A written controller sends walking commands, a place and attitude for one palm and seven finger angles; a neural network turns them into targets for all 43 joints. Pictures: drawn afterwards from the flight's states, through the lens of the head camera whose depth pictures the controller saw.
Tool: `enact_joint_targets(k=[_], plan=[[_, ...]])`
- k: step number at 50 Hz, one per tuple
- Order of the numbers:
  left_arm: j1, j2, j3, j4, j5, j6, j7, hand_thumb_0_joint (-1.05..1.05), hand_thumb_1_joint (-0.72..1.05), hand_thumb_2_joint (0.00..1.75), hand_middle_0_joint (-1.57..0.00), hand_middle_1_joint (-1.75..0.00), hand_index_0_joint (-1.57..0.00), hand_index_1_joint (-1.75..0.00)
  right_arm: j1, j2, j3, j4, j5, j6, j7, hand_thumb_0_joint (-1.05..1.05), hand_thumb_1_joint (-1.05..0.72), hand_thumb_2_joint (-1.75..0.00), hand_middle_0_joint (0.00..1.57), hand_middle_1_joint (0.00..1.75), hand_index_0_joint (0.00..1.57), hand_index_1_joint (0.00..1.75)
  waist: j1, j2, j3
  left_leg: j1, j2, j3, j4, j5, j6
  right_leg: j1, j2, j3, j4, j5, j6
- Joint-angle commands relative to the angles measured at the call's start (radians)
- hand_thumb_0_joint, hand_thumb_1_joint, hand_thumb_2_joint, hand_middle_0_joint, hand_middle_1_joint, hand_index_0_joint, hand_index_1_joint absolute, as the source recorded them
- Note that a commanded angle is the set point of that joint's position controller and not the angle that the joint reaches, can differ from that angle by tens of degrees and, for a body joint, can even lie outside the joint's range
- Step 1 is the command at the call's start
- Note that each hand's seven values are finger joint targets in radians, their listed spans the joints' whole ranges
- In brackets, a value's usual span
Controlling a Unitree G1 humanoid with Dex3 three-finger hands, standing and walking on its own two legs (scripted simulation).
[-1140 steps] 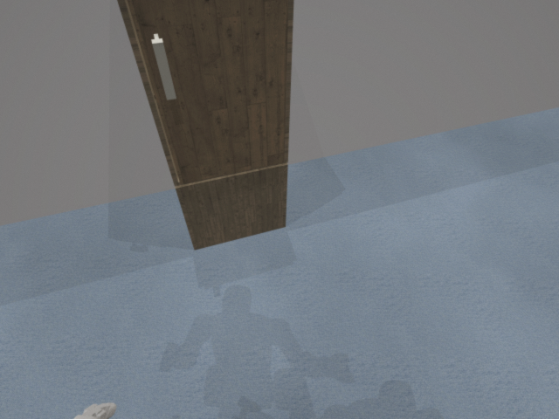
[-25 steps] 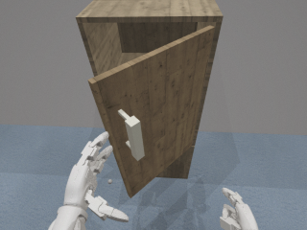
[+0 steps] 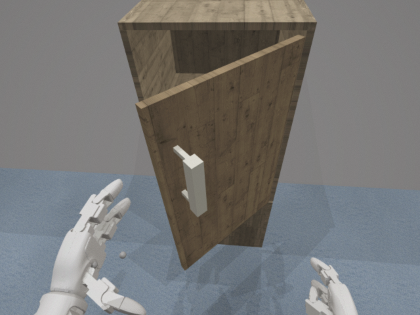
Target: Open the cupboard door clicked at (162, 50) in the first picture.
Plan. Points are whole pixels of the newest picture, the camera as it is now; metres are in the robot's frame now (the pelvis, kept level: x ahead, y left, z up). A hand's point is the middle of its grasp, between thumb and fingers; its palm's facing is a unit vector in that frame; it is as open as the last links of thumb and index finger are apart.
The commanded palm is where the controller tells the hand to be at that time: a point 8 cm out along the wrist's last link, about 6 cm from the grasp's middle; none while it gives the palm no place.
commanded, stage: draw the hand back to the body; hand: left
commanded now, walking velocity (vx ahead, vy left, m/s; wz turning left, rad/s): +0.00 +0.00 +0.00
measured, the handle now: (189, 181) +0.34 +0.07 +0.11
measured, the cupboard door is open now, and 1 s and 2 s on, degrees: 45 45 45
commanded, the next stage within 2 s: step back with the hand held close in 1.34 s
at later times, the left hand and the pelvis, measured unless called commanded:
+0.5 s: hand (65, 245) +0.18 +0.22 +0.14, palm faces +0.23 -0.94 -0.27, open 14.6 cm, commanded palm +0.15 +0.27 +0.17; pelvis +0.00 +0.03 +0.03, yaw +0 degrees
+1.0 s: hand (21, 204) +0.22 +0.29 +0.18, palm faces +0.41 -0.82 -0.40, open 8.7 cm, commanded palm +0.17 +0.32 +0.20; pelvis +0.02 +0.03 +0.04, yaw -2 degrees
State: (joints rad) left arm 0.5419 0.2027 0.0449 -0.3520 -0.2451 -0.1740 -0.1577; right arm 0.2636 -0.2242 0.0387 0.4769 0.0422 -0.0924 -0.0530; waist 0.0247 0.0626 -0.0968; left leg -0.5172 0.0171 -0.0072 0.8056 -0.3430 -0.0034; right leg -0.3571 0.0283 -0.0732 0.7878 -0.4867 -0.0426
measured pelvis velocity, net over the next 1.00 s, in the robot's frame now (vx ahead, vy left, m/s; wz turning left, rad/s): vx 0.02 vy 0.03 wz -0.03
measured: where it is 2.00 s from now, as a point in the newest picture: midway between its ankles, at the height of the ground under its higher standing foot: outside the picture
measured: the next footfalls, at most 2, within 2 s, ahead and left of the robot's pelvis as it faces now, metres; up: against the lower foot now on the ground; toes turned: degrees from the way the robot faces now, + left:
none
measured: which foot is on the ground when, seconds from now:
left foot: down 0.00-1.00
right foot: down 0.00-1.00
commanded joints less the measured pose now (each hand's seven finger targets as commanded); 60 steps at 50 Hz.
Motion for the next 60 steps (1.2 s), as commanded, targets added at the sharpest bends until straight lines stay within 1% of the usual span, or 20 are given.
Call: enact_joint_targets(k=[1,5,8,13,14,15,17,19,20,25,30,36,38,40,44,48,49,51,53,60], plan=[[-0.077,0.072,0.042,-0.241,-0.030,-0.027,-0.018,0.00,-0.50,0.30,-0.15,-0.30,-0.15,-0.30,-0.134,-0.103,-0.034,-0.182,0.005,-0.088,-0.015,0.00,-0.90,-0.90,0.20,0.30,0.20,0.30,-0.008,-0.057,-0.023,0.174,-0.023,-0.023,-0.103,0.112,0.041,-0.106,-0.015,0.066,-0.210,0.269,0.049],[-0.080,0.131,0.098,-0.258,-0.033,0.012,-0.028,0.00,-0.50,0.30,-0.15,-0.30,-0.15,-0.30,-0.136,-0.111,-0.033,-0.170,0.004,-0.105,-0.023,0.00,-0.90,-0.90,0.20,0.30,0.20,0.30,0.007,-0.072,-0.031,0.189,-0.019,-0.034,-0.129,0.112,0.042,-0.087,-0.006,0.049,-0.216,0.247,0.042],[-0.105,0.141,0.122,-0.283,-0.034,0.038,-0.023,0.00,-0.50,0.30,-0.15,-0.30,-0.15,-0.30,-0.139,-0.107,-0.026,-0.168,0.004,-0.111,-0.025,0.00,-0.90,-0.90,0.20,0.30,0.20,0.30,0.014,-0.036,-0.027,0.207,-0.021,-0.037,-0.154,0.107,0.038,-0.082,-0.002,0.034,-0.218,0.233,0.036],[-0.097,0.154,0.174,-0.304,-0.058,0.068,-0.022,0.00,-0.32,0.37,-0.16,-0.30,-0.16,-0.30,-0.148,-0.107,-0.024,-0.154,0.008,-0.123,-0.029,0.00,-0.90,-0.90,0.20,0.30,0.20,0.30,0.025,-0.013,-0.045,0.246,-0.017,-0.043,-0.183,0.123,0.033,-0.056,0.007,0.011,-0.224,0.242,0.030],[-0.139,0.273,0.175,-0.392,0.084,0.047,0.100,0.00,-0.29,0.39,-0.16,-0.30,-0.16,-0.30,-0.175,-0.097,-0.016,-0.151,-0.007,-0.109,-0.050,0.00,-0.90,-0.90,0.20,0.30,0.20,0.30,0.043,-0.015,0.001,0.271,-0.016,-0.031,-0.214,0.111,0.034,-0.051,-0.017,0.079,-0.326,0.226,0.019],[-0.088,0.224,0.165,-0.352,0.097,0.054,0.156,0.00,-0.26,0.40,-0.16,-0.30,-0.16,-0.30,-0.167,-0.086,-0.010,-0.133,-0.019,-0.106,-0.058,0.00,-0.90,-0.90,0.20,0.30,0.20,0.30,0.027,-0.038,0.050,0.281,-0.016,-0.026,-0.221,0.098,0.033,-0.057,-0.027,0.081,-0.371,0.189,0.020],[-0.038,0.164,0.116,-0.334,0.126,0.068,0.194,0.00,-0.18,0.43,-0.16,-0.30,-0.16,-0.30,-0.164,-0.088,-0.008,-0.123,-0.022,-0.095,-0.057,0.00,-0.90,-0.90,0.20,0.30,0.20,0.30,0.020,-0.024,0.057,0.311,-0.009,-0.028,-0.240,0.097,0.034,-0.044,-0.027,0.066,-0.375,0.179,0.022],[-0.059,0.169,0.113,-0.327,0.150,0.065,0.224,0.00,-0.12,0.47,-0.16,-0.30,-0.16,-0.30,-0.174,-0.092,-0.009,-0.108,-0.027,-0.088,-0.055,0.00,-0.90,-0.90,0.20,0.30,0.20,0.30,0.014,0.010,0.074,0.344,-0.003,-0.030,-0.281,0.084,0.032,-0.026,-0.026,0.059,-0.396,0.169,0.023],[-0.064,0.190,0.128,-0.312,0.160,0.064,0.238,0.00,-0.08,0.48,-0.16,-0.30,-0.16,-0.30,-0.177,-0.099,-0.011,-0.097,-0.031,-0.086,-0.057,0.00,-0.90,-0.90,0.20,0.30,0.20,0.30,0.016,-0.019,0.079,0.352,-0.003,-0.031,-0.295,0.085,0.034,-0.010,-0.024,0.058,-0.414,0.169,0.023],[-0.107,0.241,0.189,-0.315,0.187,0.047,0.281,0.00,0.09,0.55,-0.17,-0.30,-0.17,-0.30,-0.190,-0.105,-0.014,-0.068,-0.044,-0.081,-0.060,0.00,-0.90,-0.90,0.20,0.30,0.20,0.30,0.026,0.005,0.038,0.419,0.004,-0.038,-0.373,0.118,0.030,0.086,-0.022,0.049,-0.432,0.208,0.017],[-0.082,0.260,0.239,-0.316,0.188,0.044,0.292,0.00,0.27,0.63,-0.18,-0.30,-0.18,-0.30,-0.207,-0.106,-0.019,-0.051,-0.045,-0.071,-0.051,0.00,-0.90,-0.90,0.20,0.30,0.20,0.30,0.039,0.001,0.025,0.451,0.011,-0.038,-0.417,0.207,0.025,0.161,-0.019,0.046,-0.445,0.284,0.015],[-0.091,0.258,0.274,-0.294,0.186,0.050,0.291,0.00,0.48,0.72,-0.19,-0.30,-0.19,-0.30,-0.203,-0.111,-0.030,-0.036,-0.046,-0.051,-0.037,0.00,-0.90,-0.90,0.20,0.30,0.20,0.30,0.034,0.009,0.045,0.477,0.020,-0.033,-0.441,0.287,0.017,0.188,-0.015,0.044,-0.460,0.341,0.018],[-0.100,0.272,0.305,-0.283,0.183,0.049,0.291,0.00,0.55,0.75,-0.19,-0.30,-0.19,-0.30,-0.202,-0.113,-0.036,-0.032,-0.046,-0.044,-0.035,0.00,-0.90,-0.90,0.20,0.30,0.20,0.30,0.037,-0.019,0.039,0.483,0.022,-0.032,-0.443,0.307,0.017,0.198,-0.012,0.043,-0.465,0.355,0.018],[-0.108,0.306,0.343,-0.272,0.184,0.049,0.294,0.00,0.62,0.78,-0.19,-0.30,-0.19,-0.30,-0.203,-0.116,-0.039,-0.026,-0.046,-0.038,-0.034,0.00,-0.90,-0.90,0.20,0.30,0.20,0.30,0.044,0.002,0.035,0.488,0.021,-0.029,-0.442,0.335,0.017,0.213,-0.013,0.046,-0.469,0.378,0.016],[-0.137,0.320,0.376,-0.287,0.178,0.047,0.292,0.00,0.76,0.84,-0.19,-0.30,-0.19,-0.30,-0.202,-0.110,-0.044,-0.022,-0.042,-0.029,-0.032,0.00,-0.90,-0.90,0.20,0.30,0.20,0.30,0.041,0.033,0.016,0.510,0.019,-0.017,-0.433,0.363,0.016,0.217,-0.015,0.050,-0.477,0.406,0.018],[-0.146,0.354,0.429,-0.262,0.171,0.048,0.296,0.00,0.90,0.90,-0.20,-0.30,-0.20,-0.30,-0.205,-0.113,-0.050,-0.014,-0.041,-0.025,-0.032,0.00,-0.90,-0.90,0.20,0.30,0.20,0.30,0.045,0.011,0.018,0.509,0.016,-0.008,-0.427,0.378,0.020,0.226,-0.016,0.052,-0.484,0.436,0.020],[-0.143,0.320,0.398,-0.253,0.171,0.050,0.291,0.00,0.90,0.90,-0.20,-0.30,-0.20,-0.30,-0.204,-0.112,-0.050,-0.014,-0.041,-0.023,-0.031,0.00,-0.90,-0.90,0.20,0.30,0.20,0.30,0.039,0.010,0.022,0.518,0.016,-0.006,-0.425,0.387,0.022,0.217,-0.015,0.052,-0.486,0.441,0.021],[-0.121,0.299,0.375,-0.234,0.169,0.056,0.287,0.00,0.90,0.90,-0.20,-0.30,-0.20,-0.30,-0.203,-0.117,-0.053,-0.015,-0.041,-0.022,-0.027,0.00,-0.90,-0.90,0.20,0.30,0.20,0.30,0.038,0.018,0.029,0.519,0.014,0.001,-0.423,0.404,0.026,0.219,-0.019,0.052,-0.487,0.461,0.024],[-0.119,0.296,0.368,-0.224,0.168,0.060,0.285,0.00,0.90,0.90,-0.20,-0.30,-0.20,-0.30,-0.205,-0.119,-0.057,-0.017,-0.040,-0.016,-0.027,0.00,-0.90,-0.90,0.20,0.30,0.20,0.30,0.037,-0.016,0.032,0.515,0.011,0.006,-0.422,0.396,0.030,0.217,-0.018,0.052,-0.490,0.470,0.028],[-0.153,0.361,0.414,-0.264,0.171,0.047,0.289,0.00,0.90,0.90,-0.20,-0.30,-0.20,-0.30,-0.216,-0.114,-0.059,-0.014,-0.040,-0.016,-0.035,0.00,-0.90,-0.90,0.20,0.30,0.20,0.30,0.046,-0.021,0.012,0.518,-0.002,0.018,-0.407,0.397,0.036,0.236,-0.025,0.062,-0.503,0.512,0.028]])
